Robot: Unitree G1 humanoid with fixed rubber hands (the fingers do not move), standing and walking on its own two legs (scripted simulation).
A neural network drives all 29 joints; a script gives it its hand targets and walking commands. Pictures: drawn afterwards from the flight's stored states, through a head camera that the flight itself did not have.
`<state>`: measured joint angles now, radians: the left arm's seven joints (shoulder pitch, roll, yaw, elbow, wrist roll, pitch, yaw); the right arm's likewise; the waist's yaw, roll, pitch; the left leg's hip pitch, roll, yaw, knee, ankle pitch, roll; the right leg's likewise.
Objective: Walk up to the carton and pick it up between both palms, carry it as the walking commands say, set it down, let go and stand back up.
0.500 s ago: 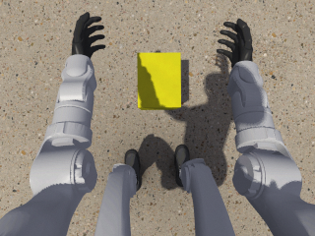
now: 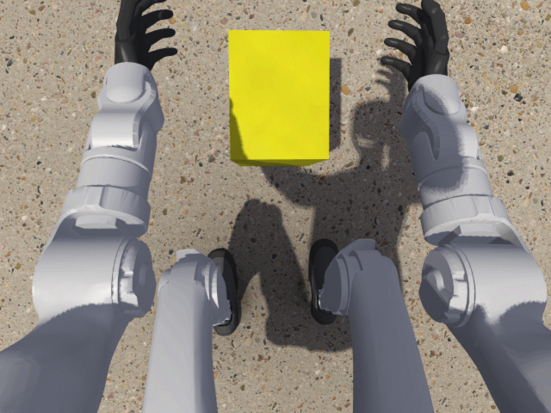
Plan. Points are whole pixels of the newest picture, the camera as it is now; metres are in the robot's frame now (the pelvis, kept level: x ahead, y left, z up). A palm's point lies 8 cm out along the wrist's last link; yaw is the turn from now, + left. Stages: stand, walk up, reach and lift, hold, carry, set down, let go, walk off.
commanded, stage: reach and lift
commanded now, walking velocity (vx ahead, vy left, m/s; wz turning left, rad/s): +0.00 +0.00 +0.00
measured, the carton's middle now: (275, 112) +0.52 -0.02 -0.40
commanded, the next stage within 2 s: none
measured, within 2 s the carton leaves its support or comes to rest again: leaves its support in 1.96 s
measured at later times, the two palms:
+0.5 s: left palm (172, 96) +0.53 +0.15 -0.27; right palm (379, 102) +0.51 -0.18 -0.27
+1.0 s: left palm (181, 105) +0.53 +0.15 -0.33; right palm (367, 105) +0.51 -0.18 -0.33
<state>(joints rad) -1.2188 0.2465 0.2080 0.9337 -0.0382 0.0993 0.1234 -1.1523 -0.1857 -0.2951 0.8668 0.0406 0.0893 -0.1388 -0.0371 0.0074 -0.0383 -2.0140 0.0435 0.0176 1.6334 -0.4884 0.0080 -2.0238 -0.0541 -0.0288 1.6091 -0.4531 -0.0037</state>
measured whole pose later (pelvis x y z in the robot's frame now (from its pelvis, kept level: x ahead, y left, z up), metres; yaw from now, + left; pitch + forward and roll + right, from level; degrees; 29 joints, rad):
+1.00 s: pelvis -0.03 +0.00 -0.15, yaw +0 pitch +36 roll -1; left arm -1.50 0.37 -0.03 1.17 -0.28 0.02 0.13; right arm -1.50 -0.33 -0.05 1.19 0.29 0.01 -0.16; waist -0.03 -0.01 0.40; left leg -2.25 0.05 -0.01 2.20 -0.58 0.01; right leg -2.27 -0.05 -0.01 2.17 -0.53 -0.01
